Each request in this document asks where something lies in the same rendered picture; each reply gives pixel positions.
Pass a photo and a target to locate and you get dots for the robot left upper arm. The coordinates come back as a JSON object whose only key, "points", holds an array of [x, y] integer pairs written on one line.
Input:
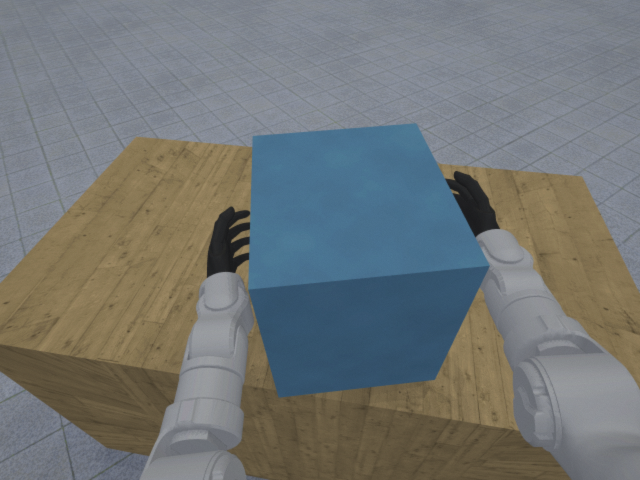
{"points": [[212, 465]]}

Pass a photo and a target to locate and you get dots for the left robot forearm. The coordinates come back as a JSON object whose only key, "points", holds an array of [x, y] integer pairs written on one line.
{"points": [[206, 414]]}

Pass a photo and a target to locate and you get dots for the right robot forearm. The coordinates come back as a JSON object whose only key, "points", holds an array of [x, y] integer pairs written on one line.
{"points": [[525, 312]]}

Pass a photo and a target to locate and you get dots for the pedestal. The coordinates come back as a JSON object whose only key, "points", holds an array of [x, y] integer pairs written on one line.
{"points": [[95, 319]]}

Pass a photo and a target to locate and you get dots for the robot right hand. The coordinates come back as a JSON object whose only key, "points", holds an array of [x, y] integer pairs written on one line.
{"points": [[473, 203]]}

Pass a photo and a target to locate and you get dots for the robot left hand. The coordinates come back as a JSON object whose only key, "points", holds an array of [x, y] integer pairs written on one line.
{"points": [[221, 250]]}

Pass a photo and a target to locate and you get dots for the robot right upper arm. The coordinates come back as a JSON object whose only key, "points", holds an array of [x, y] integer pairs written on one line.
{"points": [[582, 408]]}

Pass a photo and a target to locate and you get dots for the carton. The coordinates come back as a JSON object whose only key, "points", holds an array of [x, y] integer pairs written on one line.
{"points": [[362, 266]]}

